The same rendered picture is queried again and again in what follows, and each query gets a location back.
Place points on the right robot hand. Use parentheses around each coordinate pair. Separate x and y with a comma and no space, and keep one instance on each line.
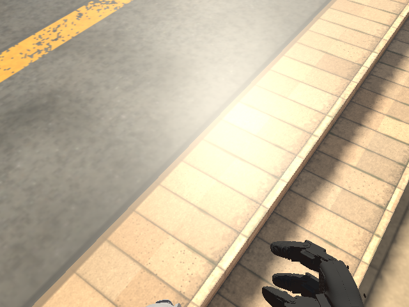
(334,288)

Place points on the robot left shin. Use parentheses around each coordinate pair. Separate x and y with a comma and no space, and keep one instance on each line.
(164,301)

